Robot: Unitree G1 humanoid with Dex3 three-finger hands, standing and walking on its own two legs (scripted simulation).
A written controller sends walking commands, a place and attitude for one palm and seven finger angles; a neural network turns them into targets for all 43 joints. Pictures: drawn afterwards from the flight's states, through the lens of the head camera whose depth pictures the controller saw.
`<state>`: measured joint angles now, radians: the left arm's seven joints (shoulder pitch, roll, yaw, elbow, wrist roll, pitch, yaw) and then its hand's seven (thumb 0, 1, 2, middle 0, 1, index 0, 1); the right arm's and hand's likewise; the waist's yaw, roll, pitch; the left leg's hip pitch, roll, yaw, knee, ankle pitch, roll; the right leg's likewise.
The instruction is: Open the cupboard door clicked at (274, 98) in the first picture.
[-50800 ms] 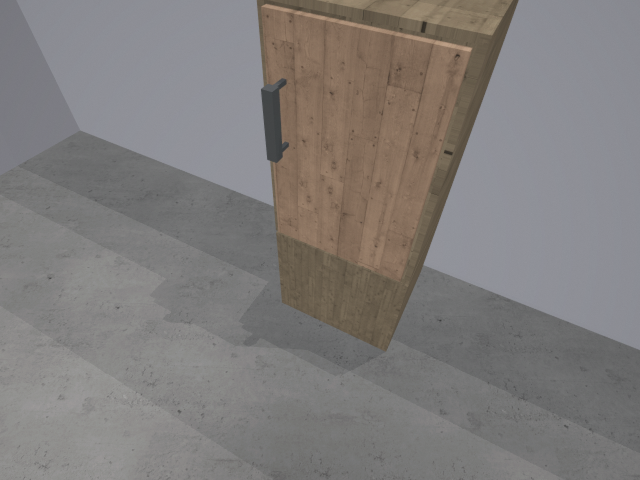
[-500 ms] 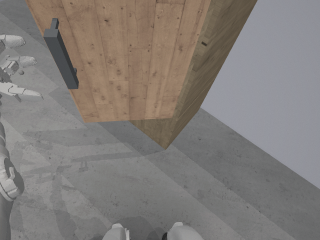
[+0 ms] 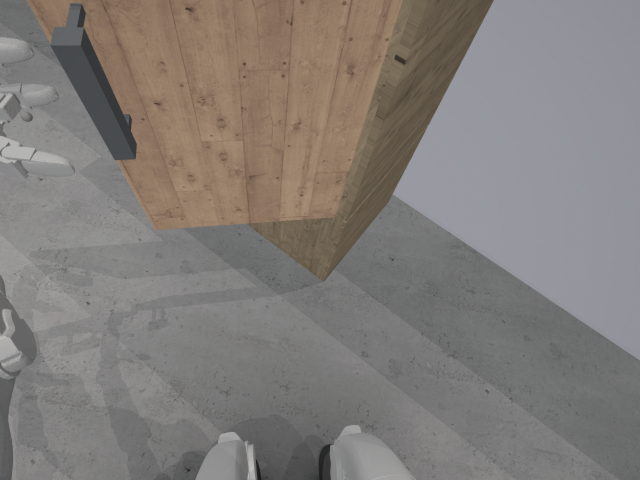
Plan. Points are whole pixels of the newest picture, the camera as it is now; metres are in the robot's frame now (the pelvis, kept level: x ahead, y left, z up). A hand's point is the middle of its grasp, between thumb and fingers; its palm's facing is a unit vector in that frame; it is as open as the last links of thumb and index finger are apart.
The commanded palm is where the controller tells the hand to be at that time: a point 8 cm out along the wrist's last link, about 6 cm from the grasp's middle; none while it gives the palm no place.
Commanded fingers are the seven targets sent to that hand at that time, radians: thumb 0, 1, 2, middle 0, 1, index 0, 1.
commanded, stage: slide the fingers in behind the handle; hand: left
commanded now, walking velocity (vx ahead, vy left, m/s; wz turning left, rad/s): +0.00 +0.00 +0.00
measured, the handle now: (103, 89) +0.55 +0.21 +0.10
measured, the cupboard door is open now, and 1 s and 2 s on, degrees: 45 45 45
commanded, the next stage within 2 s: close the thumb around the handle in 1.54 s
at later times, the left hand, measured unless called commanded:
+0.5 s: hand (62, 121) +0.50 +0.24 +0.11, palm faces +0.04 -1.00 +0.00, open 14.0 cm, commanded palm +0.48 +0.28 +0.10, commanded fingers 0.00 -0.50 0.30 -0.30 -1.20 -0.30 -1.20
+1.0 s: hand (99, 120) +0.50 +0.20 +0.11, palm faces +0.05 -1.00 -0.01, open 14.0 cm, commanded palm +0.47 +0.25 +0.10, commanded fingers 0.00 -0.50 0.30 -0.30 -1.20 -0.30 -1.20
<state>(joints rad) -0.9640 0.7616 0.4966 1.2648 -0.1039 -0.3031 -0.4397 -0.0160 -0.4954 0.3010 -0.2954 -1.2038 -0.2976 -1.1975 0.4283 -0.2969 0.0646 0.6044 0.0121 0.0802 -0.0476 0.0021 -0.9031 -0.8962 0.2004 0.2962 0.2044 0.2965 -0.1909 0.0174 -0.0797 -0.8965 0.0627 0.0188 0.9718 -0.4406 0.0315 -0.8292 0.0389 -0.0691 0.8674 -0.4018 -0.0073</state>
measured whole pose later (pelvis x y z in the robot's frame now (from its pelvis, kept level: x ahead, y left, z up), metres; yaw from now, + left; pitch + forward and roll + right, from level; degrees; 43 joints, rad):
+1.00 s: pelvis +0.00 -0.01 +0.00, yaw +1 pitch +18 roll -3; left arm -0.90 0.55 0.41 1.19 -0.11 -0.34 -0.28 -0.02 -0.50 0.30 -0.30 -1.20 -0.30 -1.20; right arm 0.43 -0.28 0.04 0.63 0.01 0.06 -0.02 0.00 -0.90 -0.90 0.20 0.30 0.20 0.30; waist -0.17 0.03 -0.09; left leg -0.83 0.06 0.02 0.94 -0.43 0.02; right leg -0.78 0.04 -0.06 0.87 -0.41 -0.02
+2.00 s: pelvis +0.01 +0.00 +0.00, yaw +0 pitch +19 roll -3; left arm -0.89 0.53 0.41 1.17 -0.11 -0.34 -0.25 -0.01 0.05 0.54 -0.34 -1.27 -0.35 -1.27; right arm 0.43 -0.27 0.03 0.62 0.01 0.07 -0.01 0.00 -0.90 -0.90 0.20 0.30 0.20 0.30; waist -0.17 0.03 -0.11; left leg -0.83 0.05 0.03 0.94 -0.44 0.03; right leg -0.78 0.03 -0.05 0.86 -0.42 -0.01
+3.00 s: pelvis +0.02 -0.01 +0.02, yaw +0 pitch +13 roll -1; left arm -0.28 0.17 0.19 0.45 -0.19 -0.26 0.01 0.00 0.67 0.73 -0.28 -1.32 -0.29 -1.28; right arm 0.34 -0.25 -0.01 0.57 0.03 0.02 0.03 0.01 -0.91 -0.90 0.20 0.30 0.20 0.30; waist -0.06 0.05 -0.13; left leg -0.61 0.04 0.06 0.82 -0.43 0.02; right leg -0.59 0.03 -0.02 0.78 -0.41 -0.01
